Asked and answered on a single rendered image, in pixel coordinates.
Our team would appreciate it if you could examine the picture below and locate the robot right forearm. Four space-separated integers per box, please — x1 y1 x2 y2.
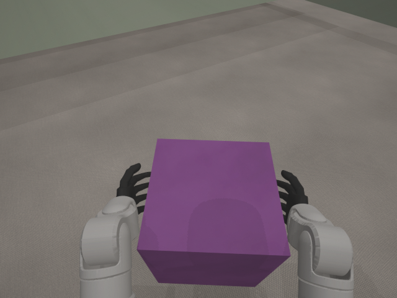
287 204 354 298

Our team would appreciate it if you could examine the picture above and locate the right robot hand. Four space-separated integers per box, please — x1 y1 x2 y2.
277 170 308 224

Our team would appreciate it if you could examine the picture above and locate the robot left forearm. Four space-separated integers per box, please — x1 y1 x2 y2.
79 196 140 298

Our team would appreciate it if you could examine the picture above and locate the left robot hand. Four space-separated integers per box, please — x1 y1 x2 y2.
116 163 151 215

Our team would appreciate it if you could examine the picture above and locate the carton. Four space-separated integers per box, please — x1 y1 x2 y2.
137 138 291 287

